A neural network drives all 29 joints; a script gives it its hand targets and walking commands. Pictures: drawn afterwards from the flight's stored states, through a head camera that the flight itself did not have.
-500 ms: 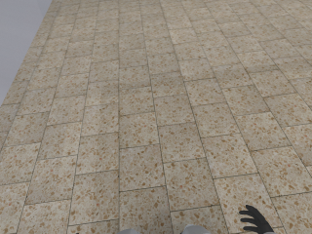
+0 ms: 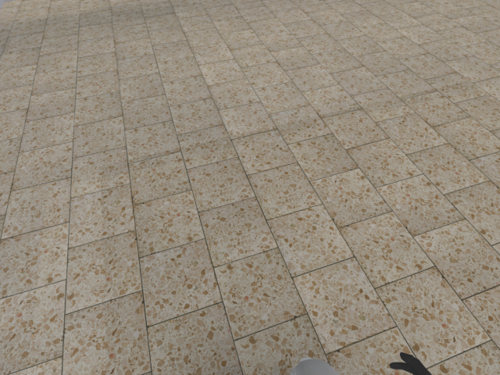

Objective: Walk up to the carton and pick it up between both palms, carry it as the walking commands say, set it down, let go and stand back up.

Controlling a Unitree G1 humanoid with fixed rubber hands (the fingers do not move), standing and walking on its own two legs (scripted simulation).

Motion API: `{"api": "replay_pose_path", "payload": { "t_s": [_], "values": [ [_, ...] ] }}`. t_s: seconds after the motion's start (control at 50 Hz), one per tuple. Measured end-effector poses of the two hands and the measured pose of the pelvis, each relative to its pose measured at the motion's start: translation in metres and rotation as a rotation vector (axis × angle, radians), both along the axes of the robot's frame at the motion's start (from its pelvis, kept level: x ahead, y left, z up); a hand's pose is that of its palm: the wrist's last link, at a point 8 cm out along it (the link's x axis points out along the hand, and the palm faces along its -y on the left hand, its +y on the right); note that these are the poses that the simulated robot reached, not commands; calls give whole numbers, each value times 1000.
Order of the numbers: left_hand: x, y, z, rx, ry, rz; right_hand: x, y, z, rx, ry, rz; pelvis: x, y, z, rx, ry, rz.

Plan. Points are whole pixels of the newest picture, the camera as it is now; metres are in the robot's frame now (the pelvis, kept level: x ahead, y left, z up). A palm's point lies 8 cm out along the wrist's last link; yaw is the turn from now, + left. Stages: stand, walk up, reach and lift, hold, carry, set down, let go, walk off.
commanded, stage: walk up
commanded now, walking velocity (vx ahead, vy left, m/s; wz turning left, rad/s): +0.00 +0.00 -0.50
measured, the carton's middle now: out of the picture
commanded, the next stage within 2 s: none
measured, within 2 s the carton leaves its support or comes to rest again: neither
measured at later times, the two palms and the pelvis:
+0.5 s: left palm out of the picture +0.09 +0.21 -0.13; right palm out of the picture +0.01 -0.30 -0.10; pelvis -0.03 -0.02 +0.01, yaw -14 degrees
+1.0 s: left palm out of the picture +0.15 +0.11 -0.11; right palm out of the picture -0.08 -0.35 -0.12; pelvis -0.05 -0.08 +0.00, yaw -31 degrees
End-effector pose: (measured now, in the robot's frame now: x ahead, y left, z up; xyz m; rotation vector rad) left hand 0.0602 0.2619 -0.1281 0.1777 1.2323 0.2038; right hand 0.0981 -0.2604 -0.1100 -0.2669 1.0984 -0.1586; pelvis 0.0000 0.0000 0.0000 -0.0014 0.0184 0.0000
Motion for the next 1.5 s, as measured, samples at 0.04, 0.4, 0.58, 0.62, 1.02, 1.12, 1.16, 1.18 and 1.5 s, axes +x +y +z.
{"api": "replay_pose_path", "payload": {
  "t_s": [0.04, 0.4, 0.58, 0.62, 1.02, 1.12, 1.16, 1.18, 1.5],
  "values": [
    [4, -11, 0, 26, -4, -12, -2, -12, -12, 32, 0, -9, 3, -14, -6, 29, -6, -13],
    [20, -45, 8, 13, 39, -215, -47, -43, 6, 8, -10, -176, -26, -25, 9, 10, 19, -198],
    [36, -57, -3, -48, 30, -290, -115, -38, 19, -43, 51, -294, -31, -19, 11, -47, -1, -281],
    [41, -63, -3, -50, 38, -319, -122, -41, 20, -44, 48, -322, -31, -21, 11, -47, 5, -311],
    [85, -154, 14, 53, -21, -576, -169, -98, -11, 74, -5, -508, -51, -78, 4, 67, 19, -548],
    [78, -146, 7, 44, 12, -592, -148, -107, 2, 30, -81, -512, -53, -69, 3, 50, 23, -575],
    [80, -143, 1, 29, 14, -598, -145, -105, 6, 6, -90, -516, -52, -63, 1, 36, 33, -581],
    [82, -142, -2, 19, 13, -604, -146, -103, 7, -9, -94, -524, -51, -60, -1, 24, 39, -587],
    [160, -224, -3, -152, -123, -814, -297, -7, 9, 9, 181, -827, -22, -66, -2, -44, 38, -769]
  ]
}}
